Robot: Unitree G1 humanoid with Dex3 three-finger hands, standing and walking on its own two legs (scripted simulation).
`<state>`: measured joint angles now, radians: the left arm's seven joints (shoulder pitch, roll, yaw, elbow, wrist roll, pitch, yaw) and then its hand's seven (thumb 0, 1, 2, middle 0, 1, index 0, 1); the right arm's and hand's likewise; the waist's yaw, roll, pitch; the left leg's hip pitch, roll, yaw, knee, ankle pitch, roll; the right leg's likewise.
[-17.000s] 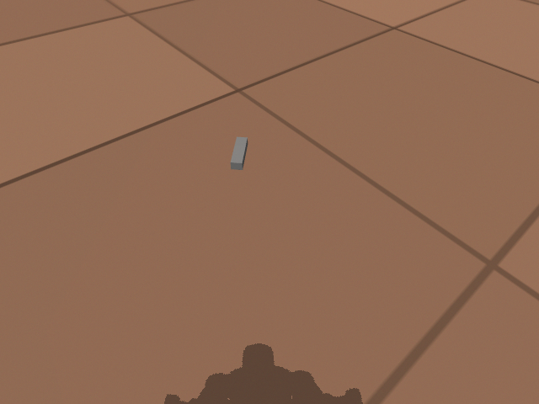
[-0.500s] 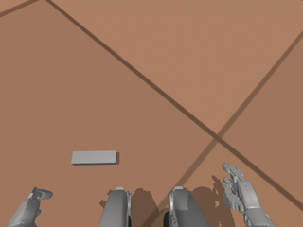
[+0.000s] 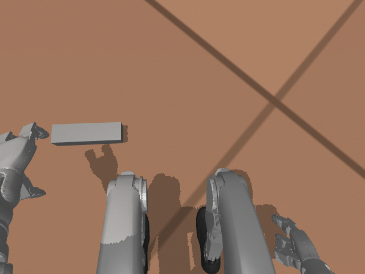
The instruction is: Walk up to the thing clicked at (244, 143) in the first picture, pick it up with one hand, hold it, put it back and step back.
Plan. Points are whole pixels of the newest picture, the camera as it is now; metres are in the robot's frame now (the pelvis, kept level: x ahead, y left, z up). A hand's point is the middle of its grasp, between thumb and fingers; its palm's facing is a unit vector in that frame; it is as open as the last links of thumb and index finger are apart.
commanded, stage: rise first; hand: left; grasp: from above
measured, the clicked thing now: (88, 134) +0.48 +0.31 -0.40
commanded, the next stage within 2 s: none
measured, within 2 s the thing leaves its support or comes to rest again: neither
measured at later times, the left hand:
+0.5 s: hand (49, 153) +0.38 +0.35 -0.23, palm faces -0.47 -0.10 -0.88, open 14.2 cm
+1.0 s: hand (58, 146) +0.41 +0.34 -0.27, palm faces -0.45 -0.08 -0.89, open 14.1 cm
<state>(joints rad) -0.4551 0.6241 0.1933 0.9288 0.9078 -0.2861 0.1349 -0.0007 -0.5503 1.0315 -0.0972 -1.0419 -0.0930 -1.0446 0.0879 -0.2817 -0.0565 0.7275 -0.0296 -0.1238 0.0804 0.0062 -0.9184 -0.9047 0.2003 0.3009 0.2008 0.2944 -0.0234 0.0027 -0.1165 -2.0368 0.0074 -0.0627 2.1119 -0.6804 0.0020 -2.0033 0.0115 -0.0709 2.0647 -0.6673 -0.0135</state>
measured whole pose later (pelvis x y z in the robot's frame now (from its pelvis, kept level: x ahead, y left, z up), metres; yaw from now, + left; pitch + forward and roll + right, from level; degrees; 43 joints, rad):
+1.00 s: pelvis +0.00 +0.01 -0.10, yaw -4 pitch +33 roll -8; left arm -0.78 0.81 0.22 1.38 1.31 -0.38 0.43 0.00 -0.52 1.01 -0.08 -1.01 -0.08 -1.00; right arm 0.09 -0.27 0.01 0.78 -0.17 -0.03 0.14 0.00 -0.91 -0.90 0.20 0.30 0.20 0.29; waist -0.15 -0.04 -0.05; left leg -2.31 0.01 -0.11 2.43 -0.71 0.02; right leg -2.24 0.02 -0.11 2.34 -0.69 0.00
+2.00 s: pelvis +0.00 +0.01 -0.11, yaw -5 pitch +32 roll -10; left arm -0.85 0.87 0.21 1.48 1.33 -0.36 0.47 0.00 -0.55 1.03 -0.08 -1.04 -0.08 -1.04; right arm 0.09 -0.27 0.08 0.77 -0.19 -0.05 0.16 0.00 -0.92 -0.90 0.20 0.30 0.20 0.29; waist -0.20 -0.06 -0.02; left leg -2.34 0.00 -0.13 2.48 -0.72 0.02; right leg -2.26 0.02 -0.13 2.37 -0.69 0.01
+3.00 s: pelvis +0.00 +0.01 -0.11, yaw -5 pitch +32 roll -10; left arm -0.85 0.86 0.18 1.43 1.31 -0.35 0.42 0.00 -0.56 1.04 -0.09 -1.05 -0.08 -1.05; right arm 0.10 -0.28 0.08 0.75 -0.18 -0.06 0.16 0.00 -0.91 -0.90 0.20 0.30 0.20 0.29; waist -0.20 -0.05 -0.02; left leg -2.34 0.00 -0.13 2.48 -0.71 0.02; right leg -2.26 0.02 -0.13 2.36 -0.68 0.01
